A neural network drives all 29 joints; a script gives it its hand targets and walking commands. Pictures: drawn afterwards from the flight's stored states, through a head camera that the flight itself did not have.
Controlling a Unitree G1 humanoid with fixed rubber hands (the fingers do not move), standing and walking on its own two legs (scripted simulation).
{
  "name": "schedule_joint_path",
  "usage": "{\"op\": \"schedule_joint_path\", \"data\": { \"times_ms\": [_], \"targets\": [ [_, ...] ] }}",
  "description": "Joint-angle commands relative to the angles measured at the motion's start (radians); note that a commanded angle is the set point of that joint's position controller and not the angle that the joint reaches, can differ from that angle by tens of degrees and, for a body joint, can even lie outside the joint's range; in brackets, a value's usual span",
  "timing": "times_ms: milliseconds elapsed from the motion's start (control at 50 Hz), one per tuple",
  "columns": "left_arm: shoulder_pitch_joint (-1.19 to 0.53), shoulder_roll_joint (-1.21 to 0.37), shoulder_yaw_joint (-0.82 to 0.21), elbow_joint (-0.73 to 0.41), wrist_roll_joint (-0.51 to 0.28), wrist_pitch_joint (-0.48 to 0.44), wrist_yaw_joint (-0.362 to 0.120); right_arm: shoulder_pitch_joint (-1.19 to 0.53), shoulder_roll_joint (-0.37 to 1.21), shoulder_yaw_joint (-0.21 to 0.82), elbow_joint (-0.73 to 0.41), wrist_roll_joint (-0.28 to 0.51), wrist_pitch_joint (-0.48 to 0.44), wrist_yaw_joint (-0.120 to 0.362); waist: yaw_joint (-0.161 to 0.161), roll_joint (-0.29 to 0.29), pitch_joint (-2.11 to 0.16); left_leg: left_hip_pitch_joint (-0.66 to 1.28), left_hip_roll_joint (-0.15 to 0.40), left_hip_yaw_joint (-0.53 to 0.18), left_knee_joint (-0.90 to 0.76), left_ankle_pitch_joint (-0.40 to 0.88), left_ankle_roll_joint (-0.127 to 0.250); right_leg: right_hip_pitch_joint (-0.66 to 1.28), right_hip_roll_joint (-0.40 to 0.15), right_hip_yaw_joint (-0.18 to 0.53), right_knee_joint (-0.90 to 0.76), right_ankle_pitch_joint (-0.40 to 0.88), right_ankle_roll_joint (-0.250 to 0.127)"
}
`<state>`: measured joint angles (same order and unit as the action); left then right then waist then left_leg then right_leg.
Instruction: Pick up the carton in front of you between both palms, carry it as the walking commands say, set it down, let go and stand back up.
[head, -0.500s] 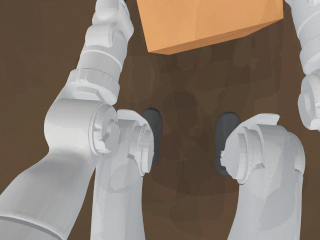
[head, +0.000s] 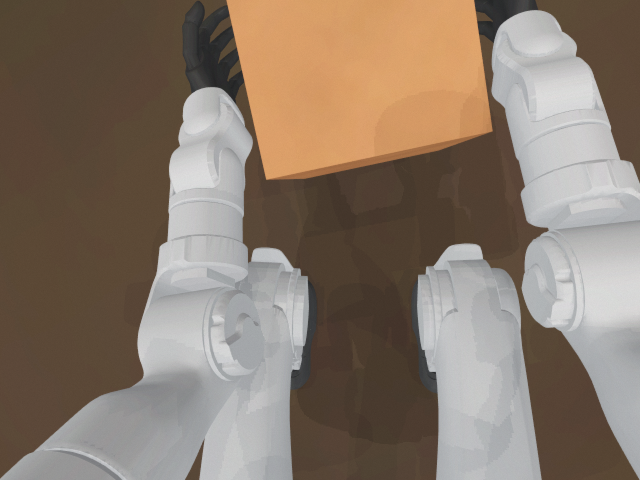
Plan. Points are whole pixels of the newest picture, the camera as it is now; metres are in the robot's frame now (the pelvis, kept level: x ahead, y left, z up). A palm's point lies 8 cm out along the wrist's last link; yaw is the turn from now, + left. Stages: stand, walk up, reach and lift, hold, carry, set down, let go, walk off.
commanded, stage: reach and lift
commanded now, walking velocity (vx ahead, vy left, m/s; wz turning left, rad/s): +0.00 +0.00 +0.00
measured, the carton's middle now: (356, 79) +0.53 -0.02 -0.18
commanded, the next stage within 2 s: none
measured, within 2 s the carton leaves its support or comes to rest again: neither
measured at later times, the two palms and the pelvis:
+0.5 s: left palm (103, 52) +0.48 +0.13 +0.07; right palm out of the picture +0.49 -0.17 +0.06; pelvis +0.01 +0.01 +0.12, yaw -2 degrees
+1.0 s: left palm out of the picture +0.44 +0.13 +0.24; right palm out of the picture +0.44 -0.16 +0.23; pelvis +0.06 +0.01 +0.26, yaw -3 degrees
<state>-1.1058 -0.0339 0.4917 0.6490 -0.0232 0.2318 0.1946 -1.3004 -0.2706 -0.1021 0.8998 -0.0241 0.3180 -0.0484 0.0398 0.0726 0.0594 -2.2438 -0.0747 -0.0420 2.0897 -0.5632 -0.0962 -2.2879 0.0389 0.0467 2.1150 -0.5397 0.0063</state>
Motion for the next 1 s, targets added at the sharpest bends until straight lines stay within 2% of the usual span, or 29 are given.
{"op": "schedule_joint_path", "data": {
  "times_ms": [0,40,80,160,220,320,420,520,620,760,980],
  "targets": [
    [-0.749,-0.912,-0.528,-0.064,-0.022,0.064,-0.292,-0.489,1.164,0.291,-0.153,0.071,-0.007,0.255,0.027,-0.231,-1.228,0.481,-0.104,0.181,-0.227,0.206,0.058,0.802,0.095,-0.103,-0.289,0.247,0.015],
    [-0.711,-0.912,-0.453,-0.002,0.043,0.085,-0.298,-0.462,1.164,0.220,-0.074,0.025,0.009,0.271,0.041,-0.218,-1.096,0.474,-0.100,0.172,-0.276,0.127,0.070,0.703,0.099,-0.104,-0.342,0.124,0.008],
    [-0.693,-0.916,-0.390,0.043,0.094,0.100,-0.308,-0.453,1.153,0.144,-0.015,-0.024,0.016,0.283,0.040,-0.204,-1.026,0.474,-0.099,0.165,-0.320,0.080,0.076,0.657,0.104,-0.103,-0.387,0.055,0.000],
    [-0.685,-0.958,-0.359,0.070,0.133,0.117,-0.329,-0.431,1.128,0.035,0.039,-0.104,0.018,0.292,-0.004,-0.150,-1.040,0.511,-0.104,0.153,-0.395,0.068,0.065,0.691,0.110,-0.102,-0.450,0.056,-0.016],
    [-0.664,-0.996,-0.372,0.078,0.139,0.126,-0.342,-0.412,1.129,0.002,0.039,-0.136,0.017,0.296,-0.035,-0.107,-1.078,0.561,-0.111,0.146,-0.446,0.077,0.053,0.730,0.111,-0.104,-0.490,0.079,-0.024],
    [-0.595,-1.053,-0.429,0.057,0.127,0.134,-0.354,-0.384,1.197,0.063,-0.044,-0.106,0.021,0.311,-0.029,-0.093,-1.190,0.684,-0.113,0.141,-0.510,0.153,0.049,0.823,0.113,-0.110,-0.541,0.151,-0.020],
    [-0.514,-1.095,-0.527,0.003,0.087,0.144,-0.365,-0.344,1.267,0.180,-0.159,-0.047,0.036,0.314,-0.016,-0.122,-1.286,0.786,-0.112,0.130,-0.564,0.230,0.051,0.955,0.117,-0.112,-0.589,0.233,-0.001],
    [-0.420,-1.124,-0.597,-0.017,0.056,0.154,-0.375,-0.266,1.315,0.253,-0.218,-0.020,0.049,0.303,-0.020,-0.143,-1.263,0.849,-0.114,0.113,-0.627,0.246,0.053,1.060,0.122,-0.102,-0.657,0.262,0.009],
    [-0.320,-1.138,-0.621,-0.003,0.055,0.153,-0.382,-0.165,1.348,0.266,-0.226,-0.027,0.050,0.287,-0.029,-0.136,-1.175,0.905,-0.115,0.097,-0.704,0.243,0.055,1.148,0.123,-0.082,-0.741,0.268,0.008],
    [-0.184,-1.139,-0.612,0.025,0.083,0.140,-0.387,-0.040,1.378,0.255,-0.224,-0.047,0.038,0.277,-0.025,-0.113,-1.049,1.021,-0.108,0.070,-0.833,0.249,0.063,1.275,0.119,-0.048,-0.870,0.278,0.003],
    [0.031,-1.148,-0.638,0.020,0.112,0.131,-0.398,0.148,1.396,0.291,-0.279,-0.059,0.025,0.268,-0.024,-0.101,-0.888,1.276,-0.087,0.020,-1.054,0.306,0.079,1.522,0.108,-0.008,-1.083,0.332,-0.005]
  ]
}}
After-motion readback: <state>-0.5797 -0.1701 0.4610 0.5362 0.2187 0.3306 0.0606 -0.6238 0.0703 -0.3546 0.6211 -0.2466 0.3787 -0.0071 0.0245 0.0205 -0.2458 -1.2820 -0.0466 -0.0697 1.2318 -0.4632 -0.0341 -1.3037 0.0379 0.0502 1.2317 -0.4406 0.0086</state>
